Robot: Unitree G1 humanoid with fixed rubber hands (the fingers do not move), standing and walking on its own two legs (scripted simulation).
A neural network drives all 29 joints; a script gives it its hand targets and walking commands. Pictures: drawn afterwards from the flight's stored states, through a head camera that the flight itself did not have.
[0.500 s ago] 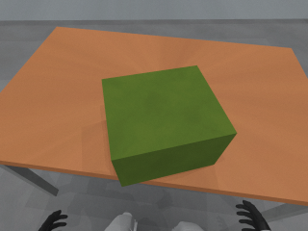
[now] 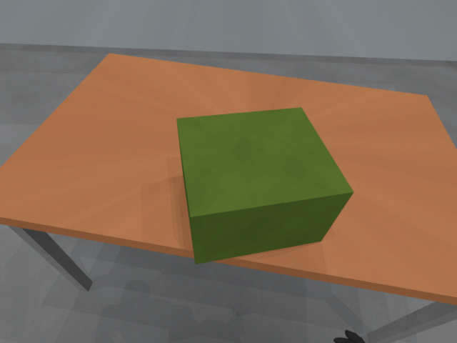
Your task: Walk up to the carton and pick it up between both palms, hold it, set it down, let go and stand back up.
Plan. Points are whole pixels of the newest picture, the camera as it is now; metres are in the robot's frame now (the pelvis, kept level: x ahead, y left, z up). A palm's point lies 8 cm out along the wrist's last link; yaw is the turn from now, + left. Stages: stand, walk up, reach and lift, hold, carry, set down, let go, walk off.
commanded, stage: walk up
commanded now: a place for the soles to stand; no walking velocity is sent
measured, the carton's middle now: (251, 181) +0.45 -0.04 -0.01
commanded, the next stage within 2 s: reach and lift in 1.40 s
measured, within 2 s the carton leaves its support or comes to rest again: neither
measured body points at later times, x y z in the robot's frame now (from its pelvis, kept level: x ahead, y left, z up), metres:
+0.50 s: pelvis +0.01 -0.01 +0.00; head +0.03 -0.02 +0.45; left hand +0.13 +0.24 -0.11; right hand +0.08 -0.29 -0.12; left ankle -0.01 +0.12 -0.73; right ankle +0.07 -0.14 -0.73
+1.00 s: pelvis +0.02 +0.00 -0.01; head +0.04 +0.00 +0.44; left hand +0.18 +0.24 -0.11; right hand +0.04 -0.28 -0.13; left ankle -0.01 +0.12 -0.73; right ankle +0.07 -0.14 -0.73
